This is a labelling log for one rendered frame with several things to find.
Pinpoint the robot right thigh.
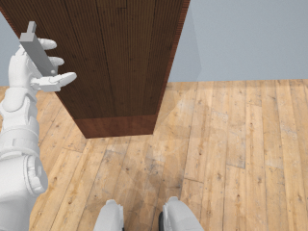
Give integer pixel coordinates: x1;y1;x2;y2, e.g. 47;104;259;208
163;200;204;231

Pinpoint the right robot shin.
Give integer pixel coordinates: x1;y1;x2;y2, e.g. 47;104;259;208
164;196;178;231

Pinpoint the left robot forearm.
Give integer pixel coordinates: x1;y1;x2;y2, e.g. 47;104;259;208
0;87;40;162

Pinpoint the robot left hand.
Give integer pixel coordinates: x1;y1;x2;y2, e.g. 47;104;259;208
8;38;77;95

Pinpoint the handle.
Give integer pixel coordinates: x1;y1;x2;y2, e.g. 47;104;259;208
19;21;60;83

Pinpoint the cupboard door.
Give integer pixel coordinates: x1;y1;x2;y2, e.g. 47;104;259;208
0;0;184;119

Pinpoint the left robot upper arm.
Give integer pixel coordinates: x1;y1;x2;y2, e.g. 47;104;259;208
0;154;48;231

